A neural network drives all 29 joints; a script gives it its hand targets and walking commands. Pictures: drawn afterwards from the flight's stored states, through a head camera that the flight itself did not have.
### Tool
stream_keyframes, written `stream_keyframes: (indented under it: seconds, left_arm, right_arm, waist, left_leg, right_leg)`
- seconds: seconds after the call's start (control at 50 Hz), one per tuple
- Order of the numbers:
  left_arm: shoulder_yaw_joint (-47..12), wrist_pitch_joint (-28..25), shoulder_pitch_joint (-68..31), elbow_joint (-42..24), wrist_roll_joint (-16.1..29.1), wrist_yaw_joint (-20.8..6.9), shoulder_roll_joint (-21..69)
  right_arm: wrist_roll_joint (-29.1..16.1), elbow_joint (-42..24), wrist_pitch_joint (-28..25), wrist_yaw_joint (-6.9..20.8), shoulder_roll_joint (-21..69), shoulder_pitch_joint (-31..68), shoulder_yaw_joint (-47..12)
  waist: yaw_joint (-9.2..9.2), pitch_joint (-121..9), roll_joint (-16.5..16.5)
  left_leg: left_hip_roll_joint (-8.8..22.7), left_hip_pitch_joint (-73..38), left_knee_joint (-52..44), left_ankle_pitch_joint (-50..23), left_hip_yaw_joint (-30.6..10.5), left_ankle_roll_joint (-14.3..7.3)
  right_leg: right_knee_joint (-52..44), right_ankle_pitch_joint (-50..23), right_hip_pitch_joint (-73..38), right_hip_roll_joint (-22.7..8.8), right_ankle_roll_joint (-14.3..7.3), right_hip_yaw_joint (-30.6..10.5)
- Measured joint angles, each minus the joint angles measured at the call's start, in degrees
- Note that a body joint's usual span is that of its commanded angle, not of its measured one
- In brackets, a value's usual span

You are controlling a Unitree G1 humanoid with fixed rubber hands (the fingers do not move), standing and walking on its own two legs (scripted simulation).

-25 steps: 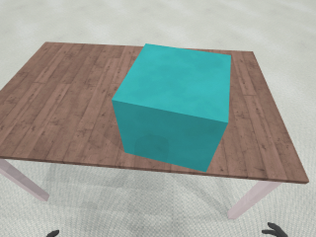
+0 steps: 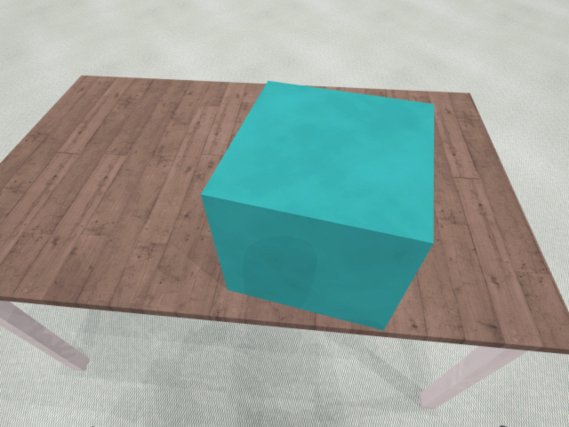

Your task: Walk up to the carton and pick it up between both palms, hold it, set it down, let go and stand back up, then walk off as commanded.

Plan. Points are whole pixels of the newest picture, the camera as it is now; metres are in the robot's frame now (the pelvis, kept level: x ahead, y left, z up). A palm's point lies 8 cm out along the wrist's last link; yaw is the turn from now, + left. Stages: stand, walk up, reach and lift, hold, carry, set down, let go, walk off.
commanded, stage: walk up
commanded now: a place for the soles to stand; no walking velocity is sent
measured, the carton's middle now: (324, 202) +0.47 -0.05 +0.02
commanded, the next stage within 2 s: none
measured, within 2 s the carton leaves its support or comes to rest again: neither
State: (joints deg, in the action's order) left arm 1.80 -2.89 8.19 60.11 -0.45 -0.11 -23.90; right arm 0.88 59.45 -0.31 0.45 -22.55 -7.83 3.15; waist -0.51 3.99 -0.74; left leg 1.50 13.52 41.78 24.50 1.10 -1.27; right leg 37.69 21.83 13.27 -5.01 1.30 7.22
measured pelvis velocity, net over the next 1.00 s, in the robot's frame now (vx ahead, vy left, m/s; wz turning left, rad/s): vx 0.02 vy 0.00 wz -0.03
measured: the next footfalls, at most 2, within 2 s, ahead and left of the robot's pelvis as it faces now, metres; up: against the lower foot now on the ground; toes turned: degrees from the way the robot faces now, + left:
right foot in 0.26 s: +0.13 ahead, -0.11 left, +0.00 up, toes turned -6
right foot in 1.50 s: +0.04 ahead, -0.13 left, +0.00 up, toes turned -2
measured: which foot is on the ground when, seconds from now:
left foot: down 0.00-1.00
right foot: down 0.00-0.06, up 0.08-0.24, down 0.26-1.00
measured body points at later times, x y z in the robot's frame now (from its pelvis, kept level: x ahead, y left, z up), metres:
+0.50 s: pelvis +0.04 +0.01 -0.01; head +0.07 +0.01 +0.44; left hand +0.17 +0.32 -0.13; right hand +0.12 -0.31 -0.13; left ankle +0.03 +0.13 -0.72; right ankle +0.09 -0.10 -0.72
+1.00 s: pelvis +0.02 +0.00 +0.00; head +0.05 +0.01 +0.45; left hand +0.14 +0.33 -0.12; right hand +0.15 -0.31 -0.11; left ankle +0.03 +0.13 -0.72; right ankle +0.09 -0.10 -0.72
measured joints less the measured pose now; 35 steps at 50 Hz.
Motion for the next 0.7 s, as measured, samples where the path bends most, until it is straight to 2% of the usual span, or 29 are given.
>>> stream_keyframes:
  seconds: [0.02,0.06,0.08,0.12,0.16,0.22,0.26,0.28,0.3,0.34,0.38,0.42,0.46,0.5,0.56,0.62,0.7]
  left_arm:
    - [0.1,0.2,0.3,-0.5,0.0,0.1,-0.1]
    - [0.2,0.9,0.8,-1.0,-0.1,0.1,-0.8]
    - [0.1,1.4,0.9,-1.2,-0.1,0.1,-0.9]
    - [-0.2,2.2,0.3,-1.8,-0.3,0.4,-0.8]
    - [-0.5,2.0,-0.7,-2.7,-0.3,0.6,-0.8]
    - [-0.7,1.2,-2.2,-3.9,0.2,0.2,-0.7]
    - [-0.6,1.0,-3.2,-4.1,0.1,0.1,-0.5]
    - [-0.5,0.9,-3.7,-4.0,0.0,0.2,-0.3]
    - [-0.4,0.8,-4.3,-3.9,-0.2,0.4,0.2]
    - [-0.7,0.7,-4.5,-4.4,0.0,0.5,0.8]
    - [-1.0,1.2,-4.7,-4.6,0.4,0.7,1.3]
    - [-1.3,1.8,-5.3,-4.6,0.3,0.8,1.5]
    - [-1.5,2.3,-5.9,-4.8,0.4,0.7,1.4]
    - [-1.4,3.0,-6.1,-4.5,0.7,0.4,1.2]
    - [-0.8,4.0,-5.9,-3.5,0.7,0.0,1.0]
    - [-0.3,3.8,-5.7,-2.3,0.5,-0.4,0.6]
    - [-0.4,3.5,-5.5,-1.3,0.4,-0.7,0.1]
  right_arm:
    - [0.1,-0.6,0.0,0.0,-0.1,0.0,0.1]
    - [0.4,-1.2,-0.4,0.2,0.3,0.1,0.4]
    - [0.5,-1.6,-0.8,0.3,0.5,-0.1,0.5]
    - [0.4,-2.5,-1.8,0.3,0.7,-1.0,0.7]
    - [0.2,-3.3,-2.1,-0.2,1.0,-2.2,0.8]
    - [0.1,-4.0,-1.5,-0.9,0.9,-3.2,0.8]
    - [-0.2,-4.4,-1.0,-1.1,0.4,-3.2,0.6]
    - [-0.6,-4.6,-0.7,-1.2,0.1,-3.1,0.5]
    - [-1.1,-4.7,-0.5,-1.3,-0.1,-2.6,0.3]
    - [-1.9,-4.9,0.1,-1.8,-0.2,-1.6,-0.2]
    - [-1.8,-4.8,0.2,-2.1,0.1,-0.9,-0.6]
    - [-1.4,-4.4,-0.1,-2.1,0.6,-0.4,-0.8]
    - [-0.7,-3.6,-0.6,-1.9,0.9,-0.1,-0.8]
    - [0.0,-2.7,-0.9,-1.9,1.7,0.4,-0.9]
    - [0.2,-2.8,-1.0,-1.7,1.8,1.0,-1.1]
    - [-0.1,-3.1,-0.9,-1.8,1.2,2.5,-1.0]
    - [-0.5,-3.2,-0.5,-1.7,0.3,4.3,-0.9]
  waist:
    - [0.17,0.0,0.0]
    - [-0.01,0.4,1.6]
    - [-0.29,0.5,2.3]
    - [-0.41,0.8,2.4]
    - [-0.28,1.8,2.6]
    - [0.39,3.4,2.7]
    - [0.96,4.3,2.5]
    - [1.32,4.8,2.0]
    - [1.69,5.6,1.2]
    - [1.7,6.0,0.3]
    - [1.51,5.6,-0.2]
    - [1.37,5.2,-0.2]
    - [1.23,4.8,0.3]
    - [0.43,4.8,2.2]
    - [-0.23,4.1,2.6]
    - [-0.08,4.3,2.3]
    - [0.07,3.9,2.7]
  left_leg:
    - [-0.2,0.4,-0.2,1.4,0.3,-0.6]
    - [-1.4,-0.3,-1.2,1.0,1.4,-0.4]
    - [-2.1,-0.6,-1.3,1.0,2.0,-0.3]
    - [-2.1,-1.0,-1.5,1.3,2.3,-0.5]
    - [-2.1,-2.2,-2.6,1.1,2.3,-0.7]
    - [-1.9,-3.7,-3.8,1.0,2.5,-0.3]
    - [-1.6,-3.8,-2.7,1.9,2.6,0.2]
    - [-1.2,-3.2,-0.7,2.7,2.4,0.5]
    - [-0.7,-1.9,2.9,2.9,1.5,0.6]
    - [-1.6,1.7,11.9,5.2,-1.6,0.6]
    - [-1.8,3.7,15.4,8.9,-3.0,0.6]
    - [-0.6,3.5,10.0,7.9,-2.2,0.8]
    - [0.2,1.9,1.0,0.7,-1.1,1.0]
    - [-0.8,1.2,0.1,-2.0,0.2,1.4]
    - [-0.1,1.5,0.6,-0.7,0.8,1.5]
    - [0.8,1.7,0.9,-0.3,0.6,1.8]
    - [0.2,1.9,-0.4,-1.4,0.6,1.9]
  right_leg:
    - [1.1,0.8,0.3,-0.4,0.2,0.1]
    - [4.1,2.5,1.1,-2.1,0.5,-0.8]
    - [6.6,3.7,2.2,-2.6,-0.3,-1.8]
    - [13.1,9.0,5.3,-0.8,-1.8,-4.6]
    - [16.5,10.2,7.8,0.8,-2.6,-5.7]
    - [12.7,6.8,9.6,1.5,-3.2,-4.2]
    - [5.5,-0.5,8.9,1.9,-4.0,-2.7]
    - [3.3,-6.8,8.2,2.3,-4.1,-2.4]
    - [3.5,-7.6,7.9,2.8,-3.9,-1.8]
    - [4.1,-5.3,7.5,3.3,-3.7,-1.6]
    - [3.8,-4.3,7.1,3.6,-3.6,-1.5]
    - [3.8,-4.0,7.0,3.4,-3.3,-1.2]
    - [5.1,-3.4,7.5,2.8,-2.8,-1.0]
    - [5.8,-2.9,7.6,1.8,-2.3,-2.2]
    - [4.7,-4.0,7.7,3.0,-2.5,-3.2]
    - [3.7,-4.5,7.3,3.9,-2.6,-2.9]
    - [3.0,-4.8,7.7,3.4,-2.8,-3.0]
